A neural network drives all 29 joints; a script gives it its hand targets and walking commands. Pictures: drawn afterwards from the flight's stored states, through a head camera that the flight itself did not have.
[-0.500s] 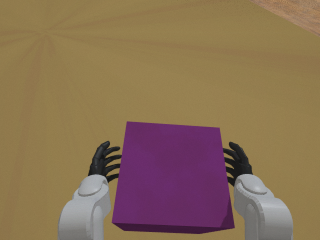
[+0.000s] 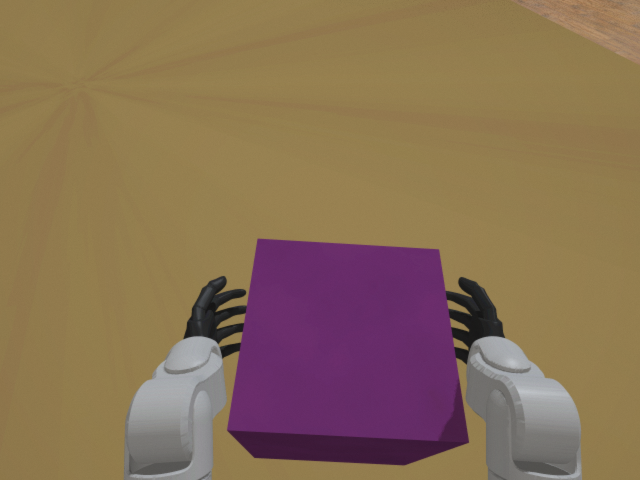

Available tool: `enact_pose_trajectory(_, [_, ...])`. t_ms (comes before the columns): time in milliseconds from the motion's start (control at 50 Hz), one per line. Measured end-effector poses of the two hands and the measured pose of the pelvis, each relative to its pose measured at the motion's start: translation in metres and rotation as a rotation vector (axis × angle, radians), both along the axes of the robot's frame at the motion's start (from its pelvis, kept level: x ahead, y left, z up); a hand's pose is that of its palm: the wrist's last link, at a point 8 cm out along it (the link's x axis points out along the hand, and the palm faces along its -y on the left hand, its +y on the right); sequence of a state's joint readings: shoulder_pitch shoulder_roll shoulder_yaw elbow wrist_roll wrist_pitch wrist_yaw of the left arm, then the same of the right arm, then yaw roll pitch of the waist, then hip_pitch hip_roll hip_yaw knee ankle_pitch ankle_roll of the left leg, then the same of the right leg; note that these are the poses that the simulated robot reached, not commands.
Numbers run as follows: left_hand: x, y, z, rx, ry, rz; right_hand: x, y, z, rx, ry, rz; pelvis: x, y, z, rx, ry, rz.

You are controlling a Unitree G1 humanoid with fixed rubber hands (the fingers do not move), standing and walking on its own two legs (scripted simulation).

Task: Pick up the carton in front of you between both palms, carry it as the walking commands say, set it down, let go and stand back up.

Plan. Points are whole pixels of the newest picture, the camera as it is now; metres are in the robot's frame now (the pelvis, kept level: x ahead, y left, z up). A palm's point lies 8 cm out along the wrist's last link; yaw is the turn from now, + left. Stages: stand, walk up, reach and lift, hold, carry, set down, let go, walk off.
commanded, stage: carry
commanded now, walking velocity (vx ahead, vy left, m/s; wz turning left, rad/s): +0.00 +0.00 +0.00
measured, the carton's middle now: (338, 363) +0.28 +0.00 +0.01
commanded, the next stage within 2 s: hold in 1.84 s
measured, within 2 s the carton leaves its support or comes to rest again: neither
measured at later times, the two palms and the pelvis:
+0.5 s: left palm (241, 211) +0.45 +0.13 +0.11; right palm (452, 214) +0.45 -0.16 +0.11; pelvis +0.19 -0.01 +0.01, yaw +0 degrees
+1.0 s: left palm (252, 223) +0.46 +0.12 +0.08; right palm (449, 218) +0.46 -0.16 +0.08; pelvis +0.21 -0.02 +0.00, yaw +0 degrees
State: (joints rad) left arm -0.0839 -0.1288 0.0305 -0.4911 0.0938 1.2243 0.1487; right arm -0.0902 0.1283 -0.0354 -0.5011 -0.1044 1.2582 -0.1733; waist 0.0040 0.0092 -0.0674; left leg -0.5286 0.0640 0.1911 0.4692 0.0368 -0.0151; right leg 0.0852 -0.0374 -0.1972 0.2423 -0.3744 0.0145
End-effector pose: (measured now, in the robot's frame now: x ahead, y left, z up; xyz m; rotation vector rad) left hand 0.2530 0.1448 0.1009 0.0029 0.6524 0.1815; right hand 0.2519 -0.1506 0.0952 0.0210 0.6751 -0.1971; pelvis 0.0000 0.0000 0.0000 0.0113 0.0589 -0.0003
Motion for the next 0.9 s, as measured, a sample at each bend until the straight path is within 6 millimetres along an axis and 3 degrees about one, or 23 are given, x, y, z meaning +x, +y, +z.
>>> enact_pose_trajectory(60, [0.046,0.011,-0.022,-0.025,0.032,-0.004,0.043,0.011,-0.016,-0.037,0.039,-0.004,0.041,0.011,-0.01,0.008,-0.011,-0.016])
enact_pose_trajectory(160, [0.091,0.014,-0.036,-0.042,0.118,-0.015,0.084,0.018,-0.025,-0.041,0.128,-0.003,0.076,0.017,0.003,-0.011,0.003,-0.036])
enact_pose_trajectory(260, [0.128,0.009,-0.026,-0.043,0.086,-0.023,0.118,0.013,-0.015,-0.041,0.097,-0.013,0.11,0.014,0.011,-0.016,0.012,-0.028])
enact_pose_trajectory(400, [0.17,-0.005,0.006,-0.004,-0.021,-0.012,0.166,-0.001,0.007,-0.008,-0.011,0.0,0.164,-0.001,0.007,-0.006,-0.011,-0.012])
enact_pose_trajectory(480, [0.193,-0.012,0.014,0.01,-0.022,-0.014,0.189,-0.007,0.012,0.0,-0.015,-0.001,0.189,-0.007,0.006,-0.013,-0.005,-0.006])
enact_pose_trajectory(660, [0.216,-0.018,0.0,0.001,0.032,0.0,0.216,-0.014,0.002,-0.008,0.038,0.008,0.211,-0.017,0.002,-0.014,0.004,0.001])
enact_pose_trajectory(900, [0.212,-0.019,-0.01,0.008,0.047,0.004,0.215,-0.014,-0.006,-0.021,0.046,0.018,0.21,-0.02,0.0,-0.011,-0.001,0.003])
